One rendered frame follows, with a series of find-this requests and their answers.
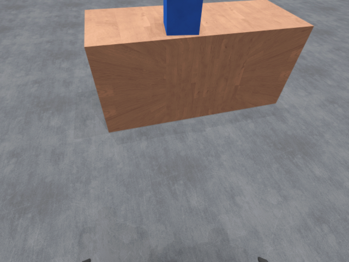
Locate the carton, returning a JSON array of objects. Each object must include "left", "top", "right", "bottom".
[{"left": 164, "top": 0, "right": 203, "bottom": 35}]

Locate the pedestal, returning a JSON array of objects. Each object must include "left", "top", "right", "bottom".
[{"left": 84, "top": 0, "right": 314, "bottom": 133}]

